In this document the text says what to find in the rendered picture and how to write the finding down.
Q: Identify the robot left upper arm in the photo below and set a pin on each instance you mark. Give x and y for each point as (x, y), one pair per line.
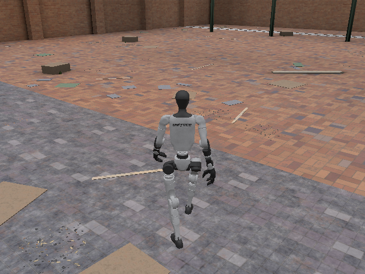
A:
(162, 128)

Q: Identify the left robot hand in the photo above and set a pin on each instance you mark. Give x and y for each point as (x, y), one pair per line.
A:
(156, 156)

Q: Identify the robot right upper arm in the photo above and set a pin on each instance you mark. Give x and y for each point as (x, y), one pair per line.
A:
(202, 130)

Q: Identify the right robot forearm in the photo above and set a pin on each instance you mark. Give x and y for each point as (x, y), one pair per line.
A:
(208, 156)

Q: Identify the robot thigh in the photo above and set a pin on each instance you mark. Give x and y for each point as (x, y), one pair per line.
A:
(169, 182)
(195, 167)

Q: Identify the right robot hand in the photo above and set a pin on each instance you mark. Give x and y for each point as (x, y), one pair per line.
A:
(212, 175)

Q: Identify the robot left thigh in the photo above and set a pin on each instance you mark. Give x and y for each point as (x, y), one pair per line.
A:
(169, 182)

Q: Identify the left robot forearm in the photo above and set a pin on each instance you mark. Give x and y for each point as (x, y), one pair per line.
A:
(156, 148)

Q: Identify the robot right thigh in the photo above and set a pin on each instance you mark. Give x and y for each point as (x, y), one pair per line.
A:
(195, 167)

